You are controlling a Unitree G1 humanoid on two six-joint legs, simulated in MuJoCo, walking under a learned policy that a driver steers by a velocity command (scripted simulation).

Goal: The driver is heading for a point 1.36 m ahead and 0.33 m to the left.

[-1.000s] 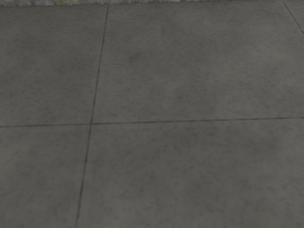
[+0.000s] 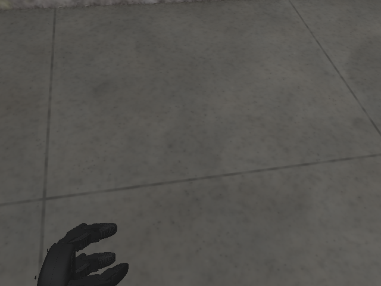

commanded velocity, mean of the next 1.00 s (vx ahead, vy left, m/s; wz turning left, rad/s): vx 0.49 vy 0.00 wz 0.00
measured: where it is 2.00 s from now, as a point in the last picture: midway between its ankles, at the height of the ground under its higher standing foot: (135, 128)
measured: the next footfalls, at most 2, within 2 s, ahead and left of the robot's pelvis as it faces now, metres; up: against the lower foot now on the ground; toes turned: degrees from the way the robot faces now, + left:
right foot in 0.06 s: +0.22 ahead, -0.10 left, +0.00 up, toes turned -1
left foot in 0.60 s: +0.51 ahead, +0.14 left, +0.00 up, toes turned +2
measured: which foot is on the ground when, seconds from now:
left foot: down 0.00-0.06, up 0.08-0.58, down 0.60-1.00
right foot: up 0.00-0.04, down 0.06-0.62, up 0.64-1.00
